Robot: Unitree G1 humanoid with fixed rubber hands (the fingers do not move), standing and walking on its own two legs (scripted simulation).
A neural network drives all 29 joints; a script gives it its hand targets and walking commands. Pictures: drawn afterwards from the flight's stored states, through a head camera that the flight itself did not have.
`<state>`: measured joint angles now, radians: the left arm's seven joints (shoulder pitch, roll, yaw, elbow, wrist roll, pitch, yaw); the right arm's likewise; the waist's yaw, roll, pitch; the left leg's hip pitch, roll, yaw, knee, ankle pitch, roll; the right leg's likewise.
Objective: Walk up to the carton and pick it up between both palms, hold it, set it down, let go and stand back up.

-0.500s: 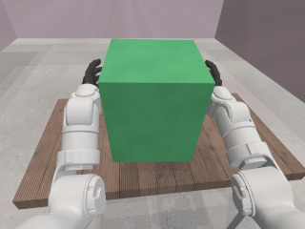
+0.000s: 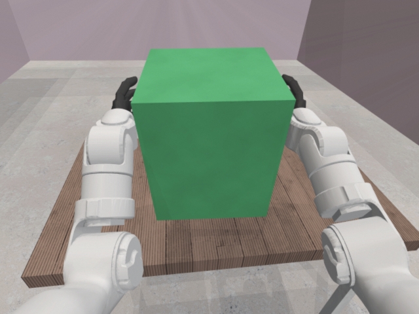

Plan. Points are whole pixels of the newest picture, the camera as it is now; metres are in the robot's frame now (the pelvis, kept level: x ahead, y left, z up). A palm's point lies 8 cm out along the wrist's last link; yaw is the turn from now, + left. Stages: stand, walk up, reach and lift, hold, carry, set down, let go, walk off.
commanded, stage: hold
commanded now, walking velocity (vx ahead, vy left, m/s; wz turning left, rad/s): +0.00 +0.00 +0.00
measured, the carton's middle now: (209, 134) +0.38 +0.00 +0.22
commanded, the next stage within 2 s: none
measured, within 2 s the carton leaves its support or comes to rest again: neither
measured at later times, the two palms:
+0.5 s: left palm (122, 112) +0.37 +0.15 +0.27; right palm (295, 111) +0.37 -0.15 +0.27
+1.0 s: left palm (122, 113) +0.37 +0.15 +0.27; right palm (294, 112) +0.37 -0.15 +0.27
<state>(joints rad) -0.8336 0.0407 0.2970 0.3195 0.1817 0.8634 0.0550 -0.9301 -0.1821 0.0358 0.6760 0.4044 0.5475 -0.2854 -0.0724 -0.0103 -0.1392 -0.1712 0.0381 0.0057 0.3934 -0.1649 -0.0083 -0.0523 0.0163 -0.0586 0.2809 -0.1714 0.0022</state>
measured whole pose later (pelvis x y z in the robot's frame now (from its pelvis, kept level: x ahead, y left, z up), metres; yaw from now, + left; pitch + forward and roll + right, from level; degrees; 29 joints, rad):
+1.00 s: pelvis +0.00 +0.00 +0.00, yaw +0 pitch -2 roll -2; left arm -0.88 0.04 0.31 0.35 0.17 0.90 0.07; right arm -0.97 -0.19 0.02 0.69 0.42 0.61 -0.30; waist -0.07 0.00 -0.17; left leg -0.19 0.04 0.01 0.40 -0.17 0.00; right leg -0.07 0.02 -0.05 0.28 -0.17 0.01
